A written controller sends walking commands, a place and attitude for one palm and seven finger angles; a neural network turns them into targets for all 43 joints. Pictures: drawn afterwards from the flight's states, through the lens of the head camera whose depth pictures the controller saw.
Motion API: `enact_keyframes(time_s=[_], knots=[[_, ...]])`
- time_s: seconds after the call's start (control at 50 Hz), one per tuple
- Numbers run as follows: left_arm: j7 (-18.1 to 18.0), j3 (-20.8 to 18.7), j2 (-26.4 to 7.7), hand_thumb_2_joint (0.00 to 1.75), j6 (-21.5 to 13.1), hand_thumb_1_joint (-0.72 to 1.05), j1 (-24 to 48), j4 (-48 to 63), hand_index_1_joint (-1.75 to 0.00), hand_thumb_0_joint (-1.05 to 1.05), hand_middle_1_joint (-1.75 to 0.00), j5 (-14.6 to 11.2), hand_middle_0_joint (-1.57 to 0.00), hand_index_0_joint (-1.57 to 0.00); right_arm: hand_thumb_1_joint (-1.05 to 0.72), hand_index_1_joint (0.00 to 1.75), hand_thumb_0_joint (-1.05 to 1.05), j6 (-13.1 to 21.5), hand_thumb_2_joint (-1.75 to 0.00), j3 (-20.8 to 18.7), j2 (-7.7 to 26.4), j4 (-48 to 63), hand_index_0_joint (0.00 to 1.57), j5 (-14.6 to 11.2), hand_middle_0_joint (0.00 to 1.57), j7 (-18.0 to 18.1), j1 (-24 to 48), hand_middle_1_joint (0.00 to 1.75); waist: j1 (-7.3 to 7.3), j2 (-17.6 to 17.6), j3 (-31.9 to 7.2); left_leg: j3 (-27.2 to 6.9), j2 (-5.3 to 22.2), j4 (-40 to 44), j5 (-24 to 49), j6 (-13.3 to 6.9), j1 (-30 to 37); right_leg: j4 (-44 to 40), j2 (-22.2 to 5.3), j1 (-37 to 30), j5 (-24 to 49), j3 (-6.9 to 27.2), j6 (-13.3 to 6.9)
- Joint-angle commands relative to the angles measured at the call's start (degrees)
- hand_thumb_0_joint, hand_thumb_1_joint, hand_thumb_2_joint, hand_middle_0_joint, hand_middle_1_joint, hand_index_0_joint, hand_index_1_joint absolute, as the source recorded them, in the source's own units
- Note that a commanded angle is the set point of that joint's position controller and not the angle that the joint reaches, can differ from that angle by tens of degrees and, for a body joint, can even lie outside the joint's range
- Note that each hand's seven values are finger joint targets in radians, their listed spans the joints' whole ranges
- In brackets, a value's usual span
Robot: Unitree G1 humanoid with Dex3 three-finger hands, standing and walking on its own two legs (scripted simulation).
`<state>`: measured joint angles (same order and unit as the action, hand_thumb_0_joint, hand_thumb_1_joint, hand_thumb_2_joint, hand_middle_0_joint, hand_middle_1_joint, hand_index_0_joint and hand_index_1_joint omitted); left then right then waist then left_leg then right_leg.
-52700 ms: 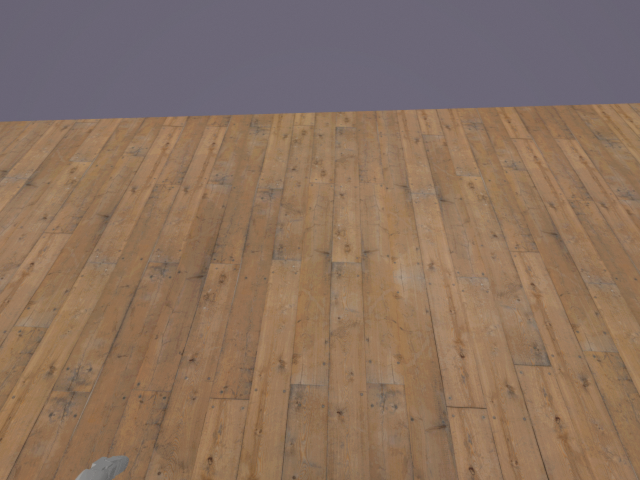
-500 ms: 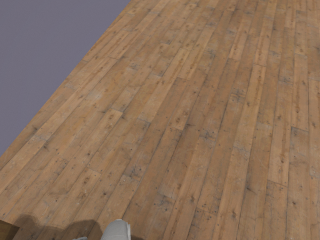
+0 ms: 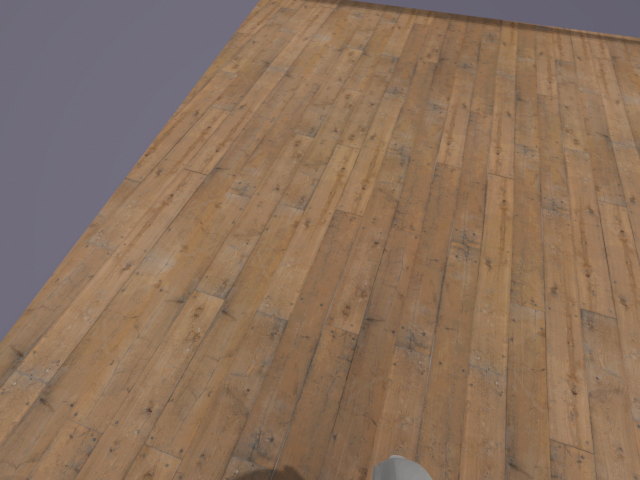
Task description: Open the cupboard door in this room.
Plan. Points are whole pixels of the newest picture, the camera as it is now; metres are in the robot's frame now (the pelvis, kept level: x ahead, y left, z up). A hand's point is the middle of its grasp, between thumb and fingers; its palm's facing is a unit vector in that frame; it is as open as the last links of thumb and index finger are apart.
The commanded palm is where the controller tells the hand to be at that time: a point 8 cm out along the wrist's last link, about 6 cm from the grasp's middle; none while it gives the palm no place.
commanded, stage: walk to a spot facing it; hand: left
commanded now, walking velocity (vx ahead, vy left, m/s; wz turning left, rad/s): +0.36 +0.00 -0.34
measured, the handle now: out of the picture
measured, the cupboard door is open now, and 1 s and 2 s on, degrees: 46 46 46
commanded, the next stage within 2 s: turn to face it in 0.42 s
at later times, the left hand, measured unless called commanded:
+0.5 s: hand (263, 362) +0.31 +0.12 -0.17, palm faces -0.08 -0.98 -0.20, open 7.2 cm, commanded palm none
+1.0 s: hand (287, 276) +0.48 +0.10 -0.17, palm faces +0.13 -0.96 -0.25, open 7.4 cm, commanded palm none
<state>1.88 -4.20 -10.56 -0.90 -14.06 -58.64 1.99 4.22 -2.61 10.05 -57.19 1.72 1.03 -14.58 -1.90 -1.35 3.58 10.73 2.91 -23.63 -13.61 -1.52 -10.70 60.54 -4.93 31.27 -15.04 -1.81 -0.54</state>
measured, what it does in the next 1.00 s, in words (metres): walks ahead: right foot, then left foot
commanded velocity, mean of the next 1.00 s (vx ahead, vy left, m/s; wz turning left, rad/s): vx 0.16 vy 0.00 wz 0.22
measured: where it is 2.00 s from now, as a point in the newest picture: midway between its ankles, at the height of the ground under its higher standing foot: (370, 387)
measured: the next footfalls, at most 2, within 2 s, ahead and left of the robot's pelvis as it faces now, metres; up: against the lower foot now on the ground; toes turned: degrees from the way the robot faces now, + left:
right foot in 0.22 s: +0.21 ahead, -0.15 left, +0.00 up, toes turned -11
left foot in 0.60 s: +0.46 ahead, +0.05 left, +0.00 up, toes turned +3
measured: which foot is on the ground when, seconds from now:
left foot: down 0.00-0.22, up 0.24-0.58, down 0.60-0.94, up 0.96-1.00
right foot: up 0.00-0.20, down 0.22-0.60, up 0.62-0.92, down 0.94-1.00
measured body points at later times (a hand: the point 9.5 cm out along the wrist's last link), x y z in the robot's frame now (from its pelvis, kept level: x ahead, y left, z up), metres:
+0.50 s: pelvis +0.25 -0.06 +0.00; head +0.28 -0.06 +0.45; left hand +0.31 +0.17 -0.16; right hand +0.25 -0.30 -0.16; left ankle +0.34 +0.07 -0.71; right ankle +0.17 -0.14 -0.74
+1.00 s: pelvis +0.39 -0.10 -0.02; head +0.43 -0.11 +0.43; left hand +0.47 +0.16 -0.15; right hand +0.46 -0.33 -0.18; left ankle +0.41 +0.04 -0.72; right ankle +0.42 -0.21 -0.75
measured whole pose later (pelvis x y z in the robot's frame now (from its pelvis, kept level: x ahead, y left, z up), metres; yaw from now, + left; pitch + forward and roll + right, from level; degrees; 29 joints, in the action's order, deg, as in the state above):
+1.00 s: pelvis +0.39 -0.10 -0.02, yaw +7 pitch +1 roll +1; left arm -0.6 -3.2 -10.0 -0.5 -8.4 -52.7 1.8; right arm -3.2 -3.9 11.6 -56.9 1.3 -0.7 -12.4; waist 0.8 1.5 3.1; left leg -1.5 -0.7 -46.0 -24.4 1.3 -25.7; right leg 35.4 -3.5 19.0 -17.2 -4.0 0.4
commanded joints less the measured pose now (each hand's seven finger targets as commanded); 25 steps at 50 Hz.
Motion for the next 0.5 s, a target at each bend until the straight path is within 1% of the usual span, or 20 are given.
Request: enact_keyframes(time_s=[0.0, 0.02, 0.06, 0.1, 0.12, 0.14, 0.16, 0.18, 0.2, 0.22, 0.24, 0.26, 0.28, 0.3, 0.32, 0.36, 0.38, 0.4, 0.46, 0.48], knots=[[0.75, 0.39, -0.29, 0.90, -0.30, 0.90, 4.95, 4.80, -0.30, 0.00, -0.30, -0.10, -0.20, -0.20, -0.90, 0.30, 0.00, 0.12, -0.90, -1.16, 7.40, 0.01, 0.20, 0.20, 0.20, -0.30, -7.97, 0.30, 3.00, 7.25, 0.93, -5.62, 13.98, 14.69, 4.18, -4.71, -1.03, -13.47, -1.09, -2.02, 4.81, -2.34, 0.05], [0.84, 0.47, -0.48, 0.90, -0.31, 0.90, 6.68, 5.21, -0.30, 0.00, -0.30, -0.12, -0.20, -0.20, -0.90, 0.30, 0.00, 0.00, -0.90, -1.09, 7.79, -0.44, 0.20, 0.29, 0.20, -0.33, -8.91, 0.30, 3.41, 6.81, 1.24, -5.14, 14.20, 14.30, 5.14, -4.78, 0.39, -15.82, -0.60, -2.16, 5.06, -3.16, -0.01], [0.92, 0.53, -1.11, 0.90, -0.27, 0.90, 10.23, 6.10, -0.30, 0.00, -0.30, -0.10, -0.20, -0.20, -0.90, 0.30, 0.00, -0.23, -0.90, -0.76, 8.23, -1.21, 0.20, 0.49, 0.20, -0.28, -11.32, 0.30, 4.39, 8.22, 1.94, -4.55, 14.75, 13.12, 7.80, -4.61, 2.24, -18.92, 0.24, -2.86, 4.75, -4.07, -0.47], [0.99, 0.60, -2.02, 0.90, -0.45, 0.90, 11.69, 6.56, -0.30, 0.00, -0.30, -0.18, -0.20, -0.20, -0.90, 0.30, 0.00, -0.45, -0.90, -0.58, 8.56, -1.92, 0.20, 0.66, 0.20, -0.28, -12.26, 0.30, 4.21, 8.86, 1.82, -3.34, 15.12, 10.65, 12.24, -4.01, 4.52, -22.12, 1.47, -5.15, 3.77, -5.24, -1.31], [0.95, 0.60, -2.65, 0.90, -0.65, 0.90, 11.32, 6.36, -0.30, 0.00, -0.30, -0.20, -0.20, -0.20, -0.90, 0.30, 0.00, -0.60, -0.90, -0.54, 8.91, -2.25, 0.20, 0.61, 0.20, -0.22, -12.79, 0.30, 3.56, 7.91, 1.04, -2.81, 15.21, 7.89, 17.19, -3.55, 5.33, -24.29, 2.50, -8.39, 2.32, -6.17, -2.01], [0.84, 0.42, -3.44, 0.90, -0.93, 0.90, 8.30, 5.36, -0.30, 0.00, -0.30, -0.21, -0.20, -0.20, -0.90, 0.30, 0.00, -0.74, -0.90, -0.37, 9.40, -2.65, 0.20, 0.41, 0.20, -0.14, -13.02, 0.30, 1.87, 7.01, -0.86, -1.43, 14.33, 2.48, 24.96, -2.68, 5.37, -27.26, 4.33, -14.33, 2.24, -7.67, -2.95], [0.51, -0.13, -5.49, 0.90, -1.35, 0.90, 0.36, 2.87, -0.30, 0.00, -0.30, -0.24, -0.20, -0.20, -0.90, 0.30, 0.00, -0.73, -0.90, -0.23, 9.60, -2.47, 0.20, -0.03, 0.20, -0.23, -11.75, 0.30, -2.09, 5.11, -4.57, 0.69, 12.34, -7.38, 29.37, -1.09, 1.88, -30.14, 5.15, -26.29, 3.12, -7.00, -4.35], [-0.27, -1.42, -10.31, 0.90, -2.07, 0.90, -9.50, -0.01, -0.30, 0.00, -0.30, 0.08, -0.20, -0.20, -0.90, 0.30, 0.00, -0.47, -0.90, -0.03, 8.18, -1.37, 0.20, -0.96, 0.20, -0.90, -10.18, 0.30, -6.43, -1.92, -10.32, 4.24, 8.69, -22.40, 23.22, 1.27, -10.99, -32.60, -3.35, -43.08, -1.04, 4.41, -8.41], [-1.12, -3.17, -16.37, 0.90, -2.11, 0.90, -17.32, -1.93, -0.30, 0.00, -0.30, -0.62, -0.20, -0.20, -0.90, 0.30, 0.00, 0.04, -0.90, 0.46, 4.91, 0.99, 0.20, -1.72, 0.20, -0.61, -9.17, 0.30, -8.29, -15.20, -16.16, 3.26, 0.02, -41.76, -18.97, 4.05, -27.09, -39.23, -19.97, -55.88, 5.99, 29.79, -15.61], [-1.67, -2.95, -17.00, 0.90, -1.96, 0.90, -15.15, -1.81, -0.30, 0.00, -0.30, -1.70, -0.20, -0.20, -0.90, 0.30, 0.00, -0.12, -0.90, -0.31, 7.27, 1.33, 0.20, -1.55, 0.20, -0.52, -5.15, 0.30, -7.66, -11.70, -14.02, -5.66, 2.45, -49.97, -20.54, 3.14, -30.97, -42.55, -21.09, -50.44, 7.15, 31.35, -16.76], [-2.07, -2.26, -14.34, 0.90, -1.86, 0.90, -10.59, -0.28, -0.30, 0.00, -0.30, -1.69, -0.20, -0.20, -0.90, 0.30, 0.00, -0.09, -0.90, -0.63, 6.83, 1.86, 0.20, -1.48, 0.20, -0.49, -1.68, 0.30, -5.82, -9.00, -8.95, -8.25, 4.59, -51.69, -15.21, 3.22, -32.76, -43.07, -18.92, -43.55, 10.07, 26.87, -15.65], [-2.36, -1.34, -11.26, 0.90, -1.92, 0.90, -5.86, 0.87, -0.30, 0.00, -0.30, -1.70, -0.20, -0.20, -0.90, 0.30, 0.00, -0.53, -0.90, -0.71, 6.15, 1.42, 0.20, -1.11, 0.20, -0.43, -1.65, 0.30, -2.70, -5.54, -5.23, -9.96, 6.84, -48.27, -11.36, 3.48, -30.40, -43.91, -16.65, -35.80, 12.31, 19.82, -13.75], [-2.55, -0.80, -9.26, 0.90, -2.13, 0.90, -2.62, 1.79, -0.30, 0.00, -0.30, -1.53, -0.20, -0.20, -0.90, 0.30, 0.00, -1.18, -0.90, -0.48, 4.89, 0.38, 0.20, -0.73, 0.20, -0.63, -2.89, 0.30, -0.41, -3.91, -3.58, -9.58, 7.82, -43.53, -9.91, 3.78, -25.50, -45.20, -14.36, -29.35, 13.95, 14.67, -12.52], [-2.47, -0.32, -7.90, 0.90, -2.63, 0.90, -0.70, 1.97, -0.30, 0.00, -0.30, -1.24, -0.20, -0.20, -0.90, 0.30, 0.00, -1.90, -0.90, -0.28, 3.24, -0.61, 0.20, -0.46, 0.20, -0.81, -4.86, 0.30, 1.68, -4.51, -1.93, -8.35, 7.45, -39.32, -8.60, 4.24, -22.44, -46.40, -12.39, -24.49, 16.60, 9.87, -11.19], [-2.38, -0.15, -7.41, 0.90, -2.99, 0.90, 0.57, 2.03, -0.30, 0.00, -0.30, -1.03, -0.20, -0.20, -0.90, 0.30, 0.00, -2.51, -0.90, -0.14, 2.36, -1.37, 0.20, -0.39, 0.20, -0.97, -7.01, 0.30, 3.30, -5.03, -1.53, -7.46, 7.00, -35.53, -7.77, 4.67, -19.96, -47.13, -11.19, -21.96, 16.65, 7.26, -10.78], [-1.96, -0.04, -7.34, 0.90, -3.47, 0.90, 0.61, 1.45, -0.30, 0.00, -0.30, -1.16, -0.20, -0.20, -0.90, 0.30, 0.00, -2.86, -0.90, -0.07, 1.39, -1.60, 0.20, -0.42, 0.20, -1.50, -7.00, 0.30, 3.76, -4.66, -1.04, -5.50, 5.48, -29.82, -3.42, 5.02, -18.26, -48.32, -8.80, -20.59, 14.60, 4.69, -10.23], [-1.91, 0.02, -7.19, 0.90, -3.79, 0.90, -0.71, 0.55, -0.30, 0.00, -0.30, -1.11, -0.20, -0.20, -0.90, 0.30, 0.00, -2.68, -0.90, -0.19, 0.94, -1.19, 0.20, -0.47, 0.20, -1.81, -5.62, 0.30, 3.45, -4.40, -0.66, -5.22, 4.93, -27.35, -1.76, 4.89, -18.31, -48.51, -8.30, -21.13, 15.45, 4.57, -10.09], [-1.94, -0.36, -6.73, 0.90, -4.03, 0.90, -0.76, 0.49, -0.30, 0.00, -0.30, -1.06, -0.20, -0.20, -0.90, 0.30, 0.00, -2.57, -0.90, -0.33, 0.96, -0.60, 0.20, -0.44, 0.20, -1.90, -4.82, 0.30, 3.82, -5.05, -0.21, -5.31, 5.19, -24.23, -0.43, 4.70, -18.68, -48.16, -8.35, -21.60, 15.78, 3.72, -10.15], [-1.96, -0.19, -7.05, 0.90, -4.02, 0.90, -2.41, -0.73, -0.30, 0.00, -0.30, -1.06, -0.20, -0.20, -0.90, 0.30, 0.00, -1.93, -0.90, -0.37, 1.27, 0.96, 0.20, -0.56, 0.20, -2.28, 0.60, 0.30, 2.38, -5.53, 0.60, -4.14, 3.45, -17.30, 1.62, 3.84, -17.55, -46.49, -8.21, -24.46, 18.80, 3.46, -8.99], [-2.10, -0.12, -7.24, 0.90, -3.94, 0.90, -2.99, -1.42, -0.30, 0.00, -0.30, -0.92, -0.20, -0.20, -0.90, 0.30, 0.00, -1.66, -0.90, -0.51, 1.45, 1.28, 0.20, -0.58, 0.20, -2.31, 1.45, 0.30, 2.40, -5.67, 0.37, -4.12, 2.96, -14.93, 1.79, 3.43, -16.41, -45.26, -8.28, -25.71, 20.60, 3.75, -8.53]])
